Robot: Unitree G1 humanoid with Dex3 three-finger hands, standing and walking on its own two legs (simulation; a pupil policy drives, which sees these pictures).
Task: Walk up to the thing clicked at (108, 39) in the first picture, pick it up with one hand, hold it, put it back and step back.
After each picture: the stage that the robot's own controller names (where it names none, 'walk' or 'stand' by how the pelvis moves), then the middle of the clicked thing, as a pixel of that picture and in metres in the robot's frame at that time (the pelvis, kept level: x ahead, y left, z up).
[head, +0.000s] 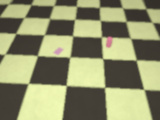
stand; (109, 42) +1.38 -0.35 -0.72
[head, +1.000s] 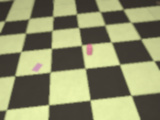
walk; (89, 50) +1.28 -0.01 -0.69
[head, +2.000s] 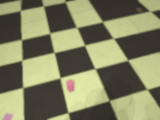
walk; (70, 86) +0.78 +0.16 -0.71
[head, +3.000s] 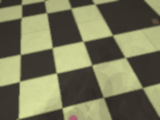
walk; out of the picture +0.43 +0.12 -0.72
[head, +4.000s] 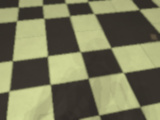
stand; out of the picture +0.32 +0.10 -0.70
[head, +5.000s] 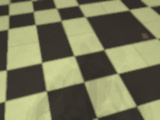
stand; out of the picture +0.30 +0.11 -0.72
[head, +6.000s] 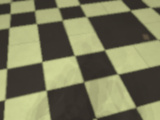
stand; out of the picture +0.30 +0.12 -0.72
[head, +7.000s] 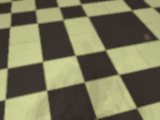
stand; out of the picture +0.29 +0.12 -0.72
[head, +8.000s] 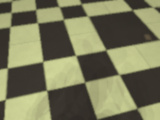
go down; out of the picture +0.28 +0.12 -0.72
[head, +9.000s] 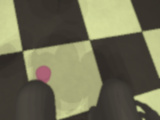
go down; (43, 75) +0.38 +0.13 -0.33
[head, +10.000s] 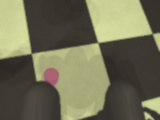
approach; (51, 77) +0.38 +0.12 -0.31
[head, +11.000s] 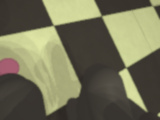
close in; (6, 71) +0.38 +0.15 -0.22
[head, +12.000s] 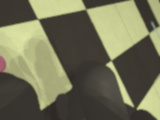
close; out of the picture +0.38 +0.16 -0.22
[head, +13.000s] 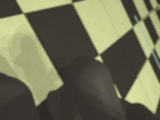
close; out of the picture +0.38 +0.16 -0.21
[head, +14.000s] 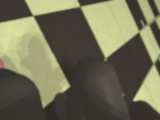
lift; out of the picture +0.37 +0.15 -0.20
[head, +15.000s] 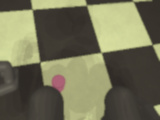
lift; (58, 84) +0.39 +0.11 -0.34
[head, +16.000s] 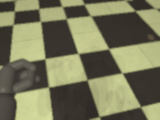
hold; out of the picture +0.32 +0.08 -0.66
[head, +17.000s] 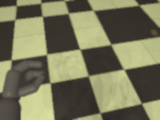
hold; out of the picture +0.32 +0.10 -0.68
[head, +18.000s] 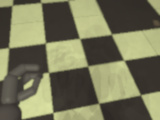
hold; out of the picture +0.32 +0.10 -0.66
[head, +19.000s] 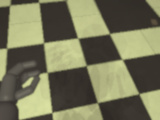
stand; out of the picture +0.33 +0.10 -0.67
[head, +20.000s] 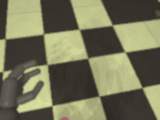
stand; out of the picture +0.33 +0.10 -0.62
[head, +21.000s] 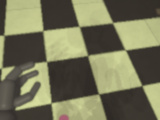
stand; out of the picture +0.33 +0.09 -0.61
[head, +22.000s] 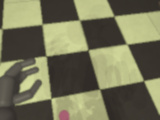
stand; (64, 117) +0.34 +0.09 -0.58
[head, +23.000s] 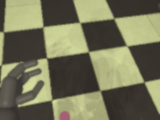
stand; (65, 118) +0.34 +0.09 -0.58
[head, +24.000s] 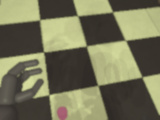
stand; (62, 113) +0.34 +0.09 -0.57
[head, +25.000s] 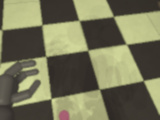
close; (64, 117) +0.34 +0.09 -0.58
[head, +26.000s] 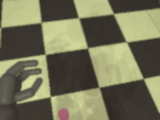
close; (63, 115) +0.34 +0.09 -0.58
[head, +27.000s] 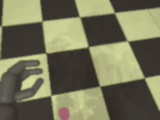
close; (64, 114) +0.34 +0.09 -0.57
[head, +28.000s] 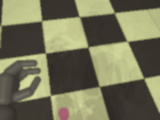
close; (63, 114) +0.34 +0.09 -0.57
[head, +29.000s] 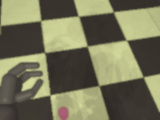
close; (63, 113) +0.34 +0.10 -0.57
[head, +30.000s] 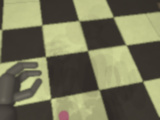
close; (64, 117) +0.34 +0.09 -0.59
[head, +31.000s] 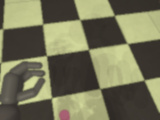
close; (64, 116) +0.34 +0.09 -0.58
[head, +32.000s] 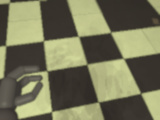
stand; out of the picture +0.33 +0.09 -0.63
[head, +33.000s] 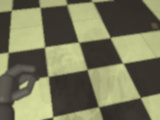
stand; out of the picture +0.32 +0.10 -0.67
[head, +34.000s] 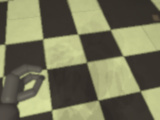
close; out of the picture +0.32 +0.10 -0.64
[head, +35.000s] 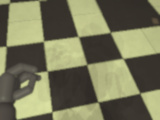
stand; out of the picture +0.32 +0.09 -0.65
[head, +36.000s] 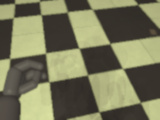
hold; out of the picture +0.32 +0.09 -0.68
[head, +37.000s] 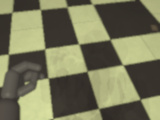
stand; out of the picture +0.31 +0.10 -0.67
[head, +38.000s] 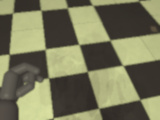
close; out of the picture +0.32 +0.09 -0.67
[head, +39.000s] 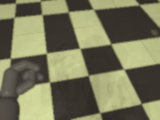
stand; out of the picture +0.31 +0.09 -0.68
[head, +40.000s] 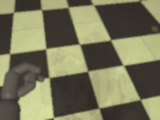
close; out of the picture +0.32 +0.09 -0.67
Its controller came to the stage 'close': yes
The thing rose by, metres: 0.00
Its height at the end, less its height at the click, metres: +0.00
